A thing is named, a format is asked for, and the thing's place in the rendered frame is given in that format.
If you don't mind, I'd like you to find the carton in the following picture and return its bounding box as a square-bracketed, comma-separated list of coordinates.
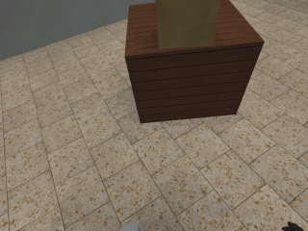
[155, 0, 221, 49]

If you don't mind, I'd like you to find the pedestal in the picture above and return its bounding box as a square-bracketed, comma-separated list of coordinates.
[124, 0, 265, 124]

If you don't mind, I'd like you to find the right robot hand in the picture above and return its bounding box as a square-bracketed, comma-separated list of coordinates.
[282, 221, 304, 231]

